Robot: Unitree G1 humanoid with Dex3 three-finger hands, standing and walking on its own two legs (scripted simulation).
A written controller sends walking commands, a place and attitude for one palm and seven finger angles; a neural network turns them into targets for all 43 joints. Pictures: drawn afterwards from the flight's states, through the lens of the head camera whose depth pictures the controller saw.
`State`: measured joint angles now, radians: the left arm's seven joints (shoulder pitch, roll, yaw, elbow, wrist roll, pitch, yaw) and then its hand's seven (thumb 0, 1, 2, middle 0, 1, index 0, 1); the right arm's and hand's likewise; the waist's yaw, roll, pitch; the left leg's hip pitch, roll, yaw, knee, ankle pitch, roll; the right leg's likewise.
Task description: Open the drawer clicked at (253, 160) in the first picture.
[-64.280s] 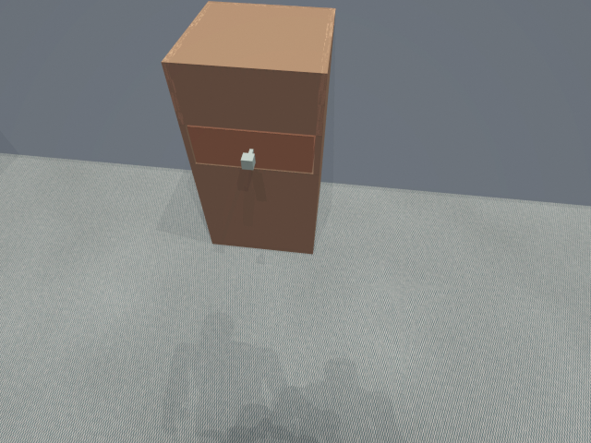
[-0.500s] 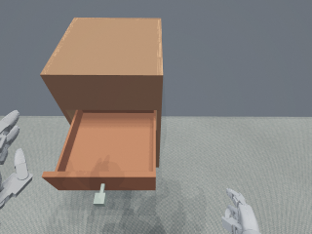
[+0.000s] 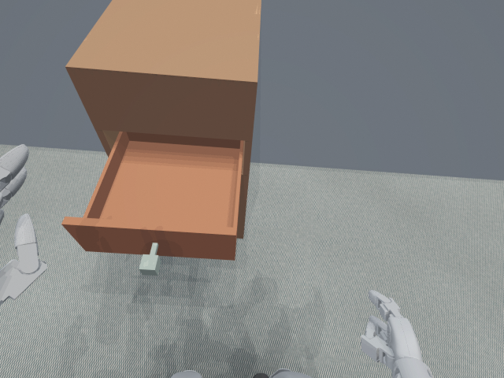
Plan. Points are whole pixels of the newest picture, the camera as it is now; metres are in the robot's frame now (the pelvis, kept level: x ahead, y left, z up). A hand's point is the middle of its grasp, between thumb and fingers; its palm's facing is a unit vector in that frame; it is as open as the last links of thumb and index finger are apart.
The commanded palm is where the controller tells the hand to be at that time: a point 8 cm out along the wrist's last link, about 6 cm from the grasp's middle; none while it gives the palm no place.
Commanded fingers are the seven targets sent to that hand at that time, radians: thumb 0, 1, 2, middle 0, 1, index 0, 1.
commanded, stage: stop stepping back and stand still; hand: left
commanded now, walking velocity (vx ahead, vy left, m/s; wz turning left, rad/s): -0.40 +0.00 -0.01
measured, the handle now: (152, 257) +0.38 +0.24 -0.23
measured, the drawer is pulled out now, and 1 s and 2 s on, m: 0.30 0.30 0.30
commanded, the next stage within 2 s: none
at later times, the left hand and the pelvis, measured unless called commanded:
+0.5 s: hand (19, 360) +0.12 +0.21 +0.17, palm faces +0.38 -0.78 -0.51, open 7.4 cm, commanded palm +0.06 +0.25 +0.19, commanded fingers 0.00 0.90 0.90 -0.20 -0.30 -0.20 -0.30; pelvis -0.06 -0.03 +0.00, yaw +2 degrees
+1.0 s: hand (27, 332) +0.15 +0.21 +0.17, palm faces +0.35 -0.81 -0.48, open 7.4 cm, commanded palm +0.08 +0.26 +0.19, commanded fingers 0.00 0.90 0.90 -0.20 -0.30 -0.20 -0.30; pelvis -0.04 -0.03 +0.01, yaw +3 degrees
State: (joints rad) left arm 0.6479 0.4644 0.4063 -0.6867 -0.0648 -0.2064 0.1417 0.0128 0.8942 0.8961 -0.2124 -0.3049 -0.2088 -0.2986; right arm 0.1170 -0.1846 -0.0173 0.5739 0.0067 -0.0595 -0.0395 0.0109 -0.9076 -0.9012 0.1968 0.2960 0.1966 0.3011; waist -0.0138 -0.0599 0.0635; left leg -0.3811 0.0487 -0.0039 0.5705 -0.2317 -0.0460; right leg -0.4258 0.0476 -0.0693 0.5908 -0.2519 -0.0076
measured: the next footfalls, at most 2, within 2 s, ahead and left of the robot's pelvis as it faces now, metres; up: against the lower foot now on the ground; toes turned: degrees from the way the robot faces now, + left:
left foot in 0.32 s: -0.02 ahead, +0.12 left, +0.00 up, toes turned +3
right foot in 0.50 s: -0.01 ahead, -0.08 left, +0.00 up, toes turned +1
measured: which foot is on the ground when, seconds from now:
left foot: down 0.00-0.10, up 0.12-0.30, down 0.32-0.54, up 0.56-0.90, down 0.92-1.00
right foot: down 0.00-0.34, up 0.36-0.48, down 0.50-1.00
